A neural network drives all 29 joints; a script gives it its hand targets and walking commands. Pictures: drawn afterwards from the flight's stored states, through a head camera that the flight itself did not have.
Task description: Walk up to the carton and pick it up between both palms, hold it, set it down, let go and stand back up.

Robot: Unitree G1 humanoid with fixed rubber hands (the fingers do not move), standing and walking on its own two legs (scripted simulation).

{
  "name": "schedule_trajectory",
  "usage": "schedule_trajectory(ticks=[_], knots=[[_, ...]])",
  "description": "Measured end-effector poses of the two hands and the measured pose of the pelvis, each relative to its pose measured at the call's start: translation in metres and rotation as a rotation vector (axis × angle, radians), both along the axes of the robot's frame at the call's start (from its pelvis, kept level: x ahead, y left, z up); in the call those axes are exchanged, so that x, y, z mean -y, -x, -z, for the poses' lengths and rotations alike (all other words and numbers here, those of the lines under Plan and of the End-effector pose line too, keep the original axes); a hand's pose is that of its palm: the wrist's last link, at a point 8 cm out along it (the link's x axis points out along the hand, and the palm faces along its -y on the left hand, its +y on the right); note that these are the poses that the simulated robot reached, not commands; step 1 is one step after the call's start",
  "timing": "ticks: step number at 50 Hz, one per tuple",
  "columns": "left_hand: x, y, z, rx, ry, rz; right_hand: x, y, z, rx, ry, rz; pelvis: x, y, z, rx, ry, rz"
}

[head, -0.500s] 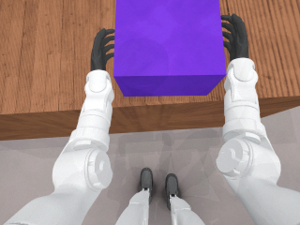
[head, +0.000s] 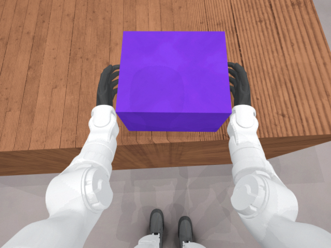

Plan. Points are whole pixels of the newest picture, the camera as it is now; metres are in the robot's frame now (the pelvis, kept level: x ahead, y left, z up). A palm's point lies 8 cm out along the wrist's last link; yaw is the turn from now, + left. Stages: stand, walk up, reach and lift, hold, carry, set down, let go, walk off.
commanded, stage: reach and lift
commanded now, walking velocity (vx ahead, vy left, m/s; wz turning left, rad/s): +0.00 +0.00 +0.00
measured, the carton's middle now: (173, 85) +0.50 +0.00 -0.04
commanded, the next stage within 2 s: none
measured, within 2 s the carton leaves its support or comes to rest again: leaves its support in 1.80 s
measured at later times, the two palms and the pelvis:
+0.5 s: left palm (106, 100) +0.46 +0.16 -0.03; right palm (240, 98) +0.46 -0.16 -0.03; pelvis +0.00 +0.00 +0.00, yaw +1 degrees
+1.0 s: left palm (106, 100) +0.46 +0.16 -0.04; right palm (240, 98) +0.46 -0.16 -0.03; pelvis +0.00 +0.00 +0.00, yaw +1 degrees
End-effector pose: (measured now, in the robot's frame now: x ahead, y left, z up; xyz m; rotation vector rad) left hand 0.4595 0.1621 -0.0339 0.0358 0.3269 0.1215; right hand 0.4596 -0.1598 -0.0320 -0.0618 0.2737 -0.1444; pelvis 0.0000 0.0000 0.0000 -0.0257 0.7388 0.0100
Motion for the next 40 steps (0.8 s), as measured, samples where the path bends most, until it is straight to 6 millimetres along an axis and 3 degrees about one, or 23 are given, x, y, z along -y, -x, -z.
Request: schedule_trajectory(ticks=[40], knots=[[0.0001, 0.0004, 0.0007, 0.004, 0.011, -0.005, -0.0002, 0.0003, -0.0004, 0.004, 0.012, 0.0, 0.0019, -0.0017, -0.0022, 0.013, -0.005, -0.016]])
